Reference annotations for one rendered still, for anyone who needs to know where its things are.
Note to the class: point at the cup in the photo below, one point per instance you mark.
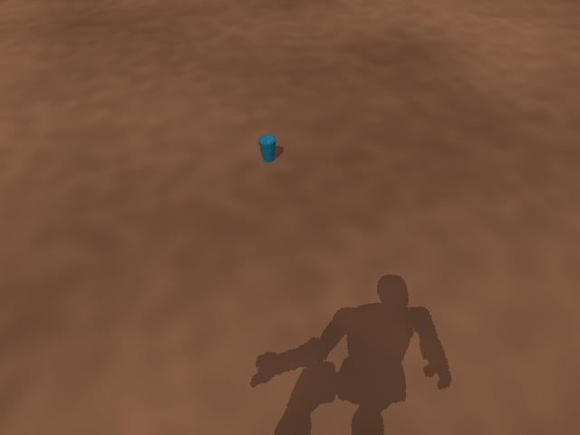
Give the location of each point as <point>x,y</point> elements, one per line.
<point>267,146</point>

